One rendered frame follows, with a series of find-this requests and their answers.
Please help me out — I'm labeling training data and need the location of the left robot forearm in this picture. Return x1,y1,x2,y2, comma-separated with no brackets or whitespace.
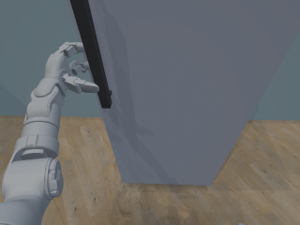
1,77,67,200

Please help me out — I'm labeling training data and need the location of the robot left hand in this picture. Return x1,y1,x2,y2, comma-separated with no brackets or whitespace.
44,41,99,94

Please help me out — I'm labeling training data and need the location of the fridge door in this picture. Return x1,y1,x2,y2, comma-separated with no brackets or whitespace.
67,0,300,186

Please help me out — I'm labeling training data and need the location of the handle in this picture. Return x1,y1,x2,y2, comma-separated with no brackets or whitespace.
69,0,112,109

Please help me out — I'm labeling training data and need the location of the left robot upper arm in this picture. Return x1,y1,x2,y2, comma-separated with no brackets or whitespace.
0,157,64,225

